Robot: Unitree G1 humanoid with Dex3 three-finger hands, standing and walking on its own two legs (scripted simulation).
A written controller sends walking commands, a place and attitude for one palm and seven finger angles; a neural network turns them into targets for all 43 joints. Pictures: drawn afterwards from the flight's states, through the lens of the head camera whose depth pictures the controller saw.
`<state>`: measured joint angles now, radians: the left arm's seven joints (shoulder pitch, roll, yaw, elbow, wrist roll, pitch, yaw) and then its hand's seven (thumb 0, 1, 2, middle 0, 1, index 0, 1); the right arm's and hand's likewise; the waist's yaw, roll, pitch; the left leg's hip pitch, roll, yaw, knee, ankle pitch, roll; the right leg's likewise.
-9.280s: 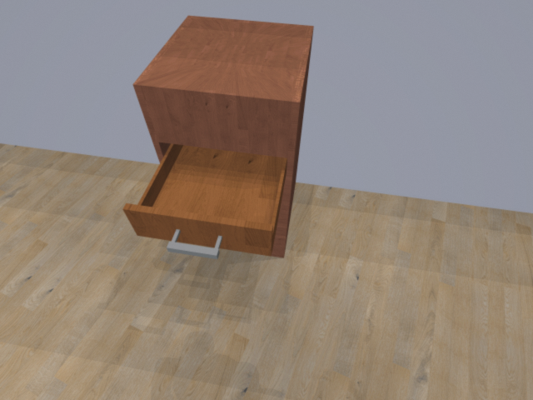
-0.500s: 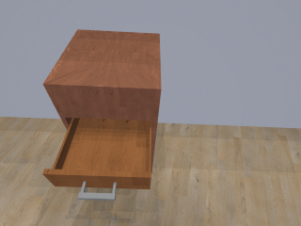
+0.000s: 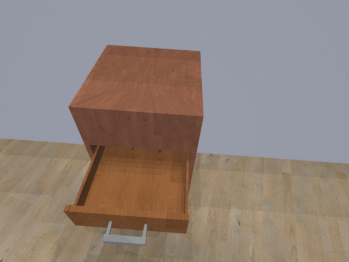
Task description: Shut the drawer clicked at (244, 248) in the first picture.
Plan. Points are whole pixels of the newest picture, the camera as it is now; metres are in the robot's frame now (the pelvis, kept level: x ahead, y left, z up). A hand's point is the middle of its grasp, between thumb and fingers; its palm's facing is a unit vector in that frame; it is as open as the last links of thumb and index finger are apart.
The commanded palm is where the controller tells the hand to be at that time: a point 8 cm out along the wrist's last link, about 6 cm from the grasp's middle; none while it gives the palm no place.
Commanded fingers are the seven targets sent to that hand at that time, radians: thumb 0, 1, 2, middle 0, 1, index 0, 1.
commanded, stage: come to a stop and stand still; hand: left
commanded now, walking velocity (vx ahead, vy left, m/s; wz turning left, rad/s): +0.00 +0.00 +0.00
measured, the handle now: (126, 233) +0.26 +0.16 -0.24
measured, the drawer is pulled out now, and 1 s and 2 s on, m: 0.26 0.26 0.26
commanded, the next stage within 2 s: look again from close up in 0.02 s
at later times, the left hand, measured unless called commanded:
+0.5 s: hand out of the picture -0.05 +0.14 -0.18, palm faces +0.03 -0.99 -0.13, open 7.3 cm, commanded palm none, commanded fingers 0.00 0.90 0.90 -0.20 -0.30 -0.20 -0.30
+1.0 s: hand out of the picture -0.03 +0.14 -0.18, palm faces +0.03 -0.99 -0.16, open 7.3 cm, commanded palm none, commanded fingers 0.00 0.90 0.90 -0.20 -0.30 -0.20 -0.30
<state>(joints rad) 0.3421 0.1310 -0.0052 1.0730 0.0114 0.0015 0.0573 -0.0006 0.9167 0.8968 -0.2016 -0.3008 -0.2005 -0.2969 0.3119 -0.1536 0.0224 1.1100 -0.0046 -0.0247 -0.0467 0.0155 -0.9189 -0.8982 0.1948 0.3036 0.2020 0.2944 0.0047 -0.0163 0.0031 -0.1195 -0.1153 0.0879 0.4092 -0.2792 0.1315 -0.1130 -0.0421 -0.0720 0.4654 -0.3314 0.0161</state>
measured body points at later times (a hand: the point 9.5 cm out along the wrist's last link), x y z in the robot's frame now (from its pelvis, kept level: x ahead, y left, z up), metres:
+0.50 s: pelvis -0.01 -0.01 +0.00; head -0.01 +0.01 +0.45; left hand -0.05 +0.19 -0.16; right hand -0.04 -0.22 -0.15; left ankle -0.03 +0.03 -0.74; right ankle -0.05 -0.13 -0.74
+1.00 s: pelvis -0.02 -0.02 +0.00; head +0.00 +0.00 +0.45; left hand -0.03 +0.19 -0.16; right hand -0.04 -0.23 -0.15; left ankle -0.03 +0.03 -0.74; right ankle -0.05 -0.13 -0.74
